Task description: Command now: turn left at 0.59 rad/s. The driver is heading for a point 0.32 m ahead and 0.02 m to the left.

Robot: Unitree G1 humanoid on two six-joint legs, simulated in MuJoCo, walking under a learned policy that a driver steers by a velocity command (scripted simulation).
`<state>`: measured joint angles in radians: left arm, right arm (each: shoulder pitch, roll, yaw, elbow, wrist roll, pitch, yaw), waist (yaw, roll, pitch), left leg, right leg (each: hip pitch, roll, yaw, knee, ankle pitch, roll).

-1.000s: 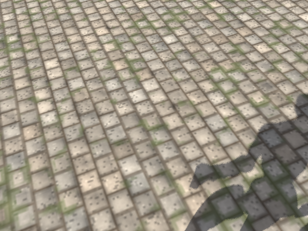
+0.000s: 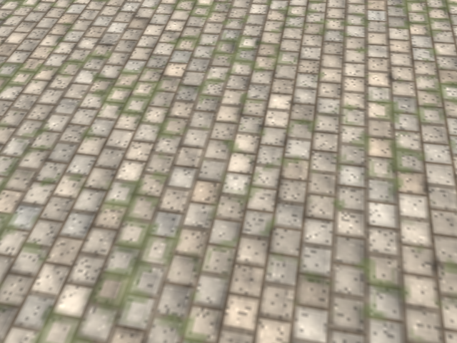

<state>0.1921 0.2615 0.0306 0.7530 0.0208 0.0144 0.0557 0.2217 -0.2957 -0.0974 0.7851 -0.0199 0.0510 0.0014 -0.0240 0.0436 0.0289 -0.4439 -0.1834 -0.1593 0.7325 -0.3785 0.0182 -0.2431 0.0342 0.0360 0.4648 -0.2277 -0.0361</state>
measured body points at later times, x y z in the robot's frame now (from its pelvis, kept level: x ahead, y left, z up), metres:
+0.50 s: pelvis -0.01 +0.02 -0.01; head +0.01 +0.06 +0.44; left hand -0.01 +0.32 -0.14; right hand +0.21 -0.19 -0.10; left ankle -0.05 +0.10 -0.74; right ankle +0.00 -0.10 -0.70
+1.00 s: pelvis +0.14 +0.02 -0.02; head +0.17 +0.02 +0.43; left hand +0.28 +0.28 -0.12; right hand +0.13 -0.24 -0.16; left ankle -0.04 +0.10 -0.74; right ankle +0.27 -0.06 -0.73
